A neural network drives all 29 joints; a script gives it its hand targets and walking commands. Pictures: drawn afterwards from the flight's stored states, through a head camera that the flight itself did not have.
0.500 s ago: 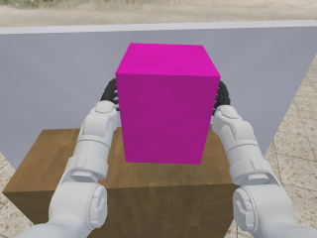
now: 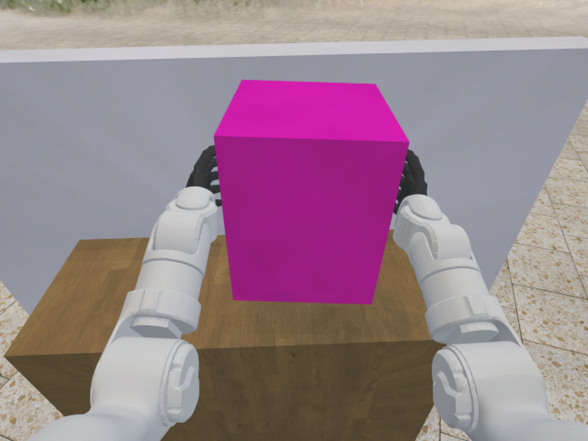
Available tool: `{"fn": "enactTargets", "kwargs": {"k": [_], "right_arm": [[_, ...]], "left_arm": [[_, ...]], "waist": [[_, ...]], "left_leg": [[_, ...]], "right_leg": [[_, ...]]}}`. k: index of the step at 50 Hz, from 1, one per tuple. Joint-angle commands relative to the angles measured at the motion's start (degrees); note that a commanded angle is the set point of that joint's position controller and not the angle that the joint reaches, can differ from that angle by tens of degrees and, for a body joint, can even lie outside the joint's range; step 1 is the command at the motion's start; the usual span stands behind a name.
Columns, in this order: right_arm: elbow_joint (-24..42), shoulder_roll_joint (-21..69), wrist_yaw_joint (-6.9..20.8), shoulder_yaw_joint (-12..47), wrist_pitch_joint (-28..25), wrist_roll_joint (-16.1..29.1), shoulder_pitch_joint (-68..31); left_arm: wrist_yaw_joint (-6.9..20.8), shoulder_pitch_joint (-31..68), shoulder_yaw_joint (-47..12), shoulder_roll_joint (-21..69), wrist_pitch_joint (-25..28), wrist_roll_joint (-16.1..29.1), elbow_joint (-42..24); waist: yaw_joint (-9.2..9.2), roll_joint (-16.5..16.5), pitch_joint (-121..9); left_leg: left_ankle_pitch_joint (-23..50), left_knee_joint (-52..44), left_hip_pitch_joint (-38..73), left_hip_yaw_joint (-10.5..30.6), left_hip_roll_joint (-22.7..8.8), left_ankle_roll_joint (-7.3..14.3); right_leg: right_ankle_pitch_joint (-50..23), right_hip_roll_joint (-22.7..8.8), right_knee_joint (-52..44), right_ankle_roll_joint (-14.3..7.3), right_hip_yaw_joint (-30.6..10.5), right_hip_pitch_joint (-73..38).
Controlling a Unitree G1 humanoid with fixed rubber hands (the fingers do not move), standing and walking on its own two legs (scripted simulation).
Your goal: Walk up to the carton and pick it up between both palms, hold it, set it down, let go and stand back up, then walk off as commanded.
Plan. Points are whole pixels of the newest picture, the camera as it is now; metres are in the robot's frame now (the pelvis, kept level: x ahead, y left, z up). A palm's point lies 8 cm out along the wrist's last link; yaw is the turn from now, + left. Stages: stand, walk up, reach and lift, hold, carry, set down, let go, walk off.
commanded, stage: hold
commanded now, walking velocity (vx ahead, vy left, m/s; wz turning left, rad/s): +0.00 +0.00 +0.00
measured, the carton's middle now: (305, 190) +0.42 +0.00 +0.18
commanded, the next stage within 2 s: none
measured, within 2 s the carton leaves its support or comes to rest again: neither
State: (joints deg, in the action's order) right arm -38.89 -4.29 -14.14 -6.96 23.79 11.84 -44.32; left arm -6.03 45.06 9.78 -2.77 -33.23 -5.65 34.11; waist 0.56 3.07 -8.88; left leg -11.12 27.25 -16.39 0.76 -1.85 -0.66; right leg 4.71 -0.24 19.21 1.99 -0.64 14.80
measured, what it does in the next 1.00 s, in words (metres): stands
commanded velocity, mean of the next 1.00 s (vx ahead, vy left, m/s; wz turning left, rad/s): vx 0.00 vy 0.00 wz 0.00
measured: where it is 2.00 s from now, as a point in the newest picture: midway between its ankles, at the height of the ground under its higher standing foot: outside the picture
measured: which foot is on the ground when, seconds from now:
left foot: down 0.00-1.00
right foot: down 0.00-1.00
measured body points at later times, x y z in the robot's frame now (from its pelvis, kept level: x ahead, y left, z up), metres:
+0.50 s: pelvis +0.00 +0.00 +0.00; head -0.06 -0.01 +0.45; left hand +0.40 +0.14 +0.20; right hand +0.40 -0.15 +0.18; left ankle +0.04 +0.12 -0.74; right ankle +0.06 -0.14 -0.74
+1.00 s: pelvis +0.00 +0.00 +0.00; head -0.06 -0.01 +0.45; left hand +0.40 +0.14 +0.20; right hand +0.40 -0.15 +0.18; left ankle +0.04 +0.12 -0.74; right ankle +0.06 -0.14 -0.74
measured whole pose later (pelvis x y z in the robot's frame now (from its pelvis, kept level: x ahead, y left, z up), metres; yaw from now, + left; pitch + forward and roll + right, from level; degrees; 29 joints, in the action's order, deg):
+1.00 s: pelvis +0.00 +0.00 +0.00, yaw +0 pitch +0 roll -2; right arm -38.9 -4.3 -14.1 -7.0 23.7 11.8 -44.3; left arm -6.0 45.1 9.8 -2.8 -33.3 -5.7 34.1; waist 0.6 3.1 -8.8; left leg -11.1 27.2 -16.4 0.8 -1.8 -0.7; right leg 4.7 -0.2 19.2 2.0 -0.6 14.8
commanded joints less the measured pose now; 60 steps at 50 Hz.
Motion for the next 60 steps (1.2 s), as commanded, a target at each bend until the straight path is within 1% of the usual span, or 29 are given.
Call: {"fn": "enactTargets", "kwargs": {"k": [1,3,5,6,7,11,13,14,24,27,28,30,32,34,35,37,38,40,43,45,46,47,51,52,53,54,56,58,60], "right_arm": [[25.0,41.7,9.2,24.1,-3.2,6.4,-50.8],[24.3,41.7,9.1,24.0,-3.0,6.6,-50.1],[24.7,41.9,9.1,23.9,-3.1,6.3,-50.9],[25.5,42.1,9.2,24.3,-3.1,6.6,-50.9],[24.4,41.7,9.1,23.8,-2.9,6.3,-50.3],[25.3,41.6,9.2,24.1,-3.2,6.5,-51.2],[24.0,41.3,9.3,23.8,-3.0,6.4,-50.5],[24.6,41.5,9.3,23.8,-3.0,6.5,-50.8],[24.8,41.6,9.1,24.4,-3.0,7.1,-49.7],[24.1,41.2,9.3,23.6,-2.8,6.6,-50.3],[25.4,41.7,9.2,24.2,-3.1,6.6,-50.7],[24.2,41.5,9.3,23.6,-3.0,6.4,-50.8],[25.4,42.0,9.2,24.1,-3.1,6.5,-51.0],[25.0,41.8,9.1,23.9,-3.1,6.3,-50.2],[23.7,41.3,9.2,23.7,-2.8,6.3,-50.1],[24.1,41.4,9.3,23.8,-3.0,6.8,-50.0],[23.9,41.0,9.3,23.4,-2.9,6.5,-50.0],[24.5,41.9,9.4,24.0,-3.0,6.6,-50.7],[25.5,41.3,9.3,23.6,-3.3,6.2,-51.5],[26.1,41.5,9.3,24.3,-3.3,6.8,-50.9],[24.3,41.5,9.3,24.0,-3.0,6.5,-50.0],[24.7,41.5,9.2,24.0,-3.0,6.6,-50.0],[24.6,41.5,9.2,23.7,-3.1,6.4,-50.6],[24.1,41.9,9.3,24.0,-3.0,6.4,-50.1],[24.3,41.7,9.3,23.8,-3.0,6.6,-50.2],[25.0,42.0,9.3,24.1,-3.1,6.7,-50.5],[25.7,41.9,9.3,24.3,-3.2,6.8,-51.2],[24.1,41.3,9.2,23.5,-2.8,6.6,-50.2],[25.1,41.4,9.3,23.7,-3.1,6.6,-50.7]], "left_arm": [[9.5,42.1,-18.2,45.3,4.7,6.0,-21.3],[9.5,42.8,-18.5,45.0,4.8,6.1,-22.1],[9.6,41.7,-17.6,45.0,4.5,5.5,-20.2],[9.5,41.8,-18.0,45.3,4.6,5.7,-21.5],[9.5,42.2,-18.2,44.7,4.6,5.8,-21.0],[9.4,41.7,-17.7,44.9,4.4,5.4,-20.6],[9.5,41.9,-17.6,44.9,4.5,5.2,-20.6],[9.5,42.4,-17.9,45.1,4.5,5.5,-20.8],[9.4,41.9,-18.5,45.1,4.6,5.6,-22.6],[9.5,42.0,-17.8,44.9,4.6,5.4,-21.0],[9.4,41.7,-18.6,45.3,4.7,5.9,-21.6],[9.4,42.6,-17.9,44.9,4.5,5.4,-20.8],[9.4,41.7,-18.3,45.5,4.6,5.9,-20.9],[9.5,41.7,-18.1,45.1,4.6,5.8,-21.3],[9.6,42.4,-17.8,45.0,4.5,5.2,-21.1],[9.6,41.2,-17.7,45.0,4.3,5.0,-21.0],[9.5,41.7,-18.0,45.2,4.3,5.1,-20.8],[9.4,42.5,-18.0,44.9,4.6,5.5,-21.3],[9.4,42.2,-18.6,46.2,4.7,6.0,-20.7],[9.4,41.9,-19.0,45.7,4.7,6.1,-22.0],[9.4,42.2,-18.2,44.9,4.6,5.6,-21.7],[9.4,42.3,-18.7,45.3,4.7,5.9,-22.2],[9.5,41.6,-17.8,45.0,4.6,5.4,-20.4],[9.4,42.2,-18.4,45.4,4.7,5.6,-21.8],[9.5,42.3,-17.8,44.8,4.6,5.3,-21.7],[9.4,43.2,-18.7,45.3,4.9,6.1,-22.7],[9.3,42.2,-18.8,45.6,4.7,6.1,-21.4],[9.4,42.6,-18.3,45.1,4.5,5.7,-21.6],[9.5,42.3,-18.2,45.3,4.5,5.8,-21.3]], "waist": [[3.99,-6.2,-25.5],[4.27,-6.0,-25.5],[3.88,-6.8,-24.3],[3.8,-6.3,-25.7],[4.3,-6.1,-25.2],[3.58,-6.6,-25.0],[3.91,-6.0,-24.5],[3.98,-6.4,-24.9],[4.13,-5.6,-25.7],[4.01,-6.4,-24.6],[3.95,-6.4,-25.6],[3.83,-6.3,-24.9],[3.85,-6.8,-25.5],[4.15,-6.3,-24.8],[3.97,-5.8,-24.1],[3.7,-5.8,-24.6],[4.09,-5.7,-24.2],[3.68,-6.4,-25.6],[4.26,-6.0,-25.7],[4.02,-5.8,-26.6],[4.0,-6.1,-25.4],[4.03,-5.6,-25.9],[3.88,-6.5,-24.9],[4.05,-5.7,-25.4],[3.55,-6.0,-25.4],[4.09,-6.1,-26.4],[3.94,-6.2,-26.0],[4.37,-5.5,-25.0],[4.01,-6.0,-25.5]], "left_leg": [[5.9,-9.6,11.4,2.5,4.2,0.1],[6.3,-9.4,11.2,2.5,4.3,0.0],[5.2,-9.7,10.7,2.4,4.3,0.4],[5.9,-9.4,11.2,2.4,4.4,0.3],[5.4,-9.6,11.1,2.5,4.3,0.1],[5.4,-9.5,10.8,2.4,4.2,0.3],[5.1,-9.8,11.0,2.6,4.2,0.1],[4.8,-9.7,10.7,2.6,4.1,0.2],[8.0,-9.1,12.1,2.6,4.1,-0.2],[5.5,-9.7,10.8,2.5,4.1,0.0],[6.2,-9.6,11.1,2.5,4.2,0.0],[5.3,-9.8,10.8,2.5,4.1,0.1],[5.8,-9.6,11.0,2.6,4.1,0.2],[6.1,-9.6,10.9,2.4,4.2,0.2],[5.6,-9.8,11.2,2.6,4.1,0.1],[6.3,-9.6,11.3,2.5,4.1,-0.1],[5.1,-9.8,11.0,2.6,4.0,-0.1],[5.3,-9.8,10.9,2.4,4.1,0.2],[5.6,-9.7,11.5,3.0,3.8,-0.1],[7.0,-9.2,11.7,2.6,4.2,-0.1],[6.1,-9.5,11.3,2.5,4.2,-0.1],[6.4,-9.5,11.7,2.7,4.2,-0.2],[5.3,-9.8,10.9,2.4,4.1,0.2],[5.8,-9.7,11.3,2.5,4.2,0.0],[6.0,-9.6,11.3,2.4,4.2,0.1],[6.6,-9.5,11.8,2.6,4.1,0.0],[6.6,-9.3,11.3,2.6,4.2,0.0],[5.8,-9.5,11.0,2.6,4.2,0.1],[5.2,-9.6,10.9,2.4,4.2,0.1]], "right_leg": [[-2.0,4.8,-3.2,-1.3,1.7,-19.1],[-2.7,4.9,-3.1,-1.2,1.5,-19.4],[-1.4,4.8,-3.4,-1.2,1.6,-19.2],[-2.4,4.8,-3.1,-1.1,1.7,-19.6],[-1.8,4.7,-3.3,-1.2,1.5,-19.2],[-1.8,4.8,-3.3,-1.2,1.6,-19.5],[-1.4,4.9,-3.3,-1.3,1.6,-19.1],[-1.6,4.8,-3.2,-1.3,1.5,-19.3],[-3.8,5.1,-3.0,-1.3,1.6,-19.7],[-1.8,4.9,-3.3,-1.2,1.5,-19.4],[-2.5,5.0,-3.2,-1.2,1.6,-19.5],[-1.7,4.8,-3.2,-1.2,1.5,-19.2],[-2.1,5.0,-3.3,-1.3,1.5,-19.4],[-2.7,4.9,-3.1,-1.3,1.6,-19.5],[-1.7,4.9,-3.3,-1.3,1.7,-19.0],[-2.4,5.0,-3.3,-1.4,1.6,-19.5],[-1.7,4.9,-3.3,-1.4,1.6,-19.1],[-1.8,4.9,-3.1,-1.3,1.6,-19.6],[-1.8,5.0,-3.4,-1.6,1.6,-19.0],[-3.4,5.0,-3.1,-1.4,1.5,-19.8],[-2.4,4.9,-3.3,-1.3,1.5,-19.7],[-2.4,4.9,-3.2,-1.3,1.7,-19.3],[-1.8,4.9,-3.3,-1.3,1.6,-19.4],[-1.9,5.0,-3.1,-1.3,1.7,-19.2],[-2.1,4.9,-3.2,-1.3,1.7,-19.5],[-2.7,5.0,-3.0,-1.3,1.6,-19.5],[-2.6,5.1,-3.1,-1.3,1.7,-19.3],[-2.4,4.9,-3.1,-1.4,1.6,-19.3],[-1.9,4.9,-3.2,-1.4,1.7,-19.7]]}}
